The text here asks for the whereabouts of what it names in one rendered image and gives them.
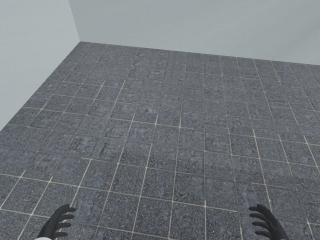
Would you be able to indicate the robot left hand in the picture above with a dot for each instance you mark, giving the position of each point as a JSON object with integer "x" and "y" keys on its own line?
{"x": 52, "y": 225}

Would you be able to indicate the robot right hand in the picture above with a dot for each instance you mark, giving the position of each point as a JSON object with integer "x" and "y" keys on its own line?
{"x": 275, "y": 230}

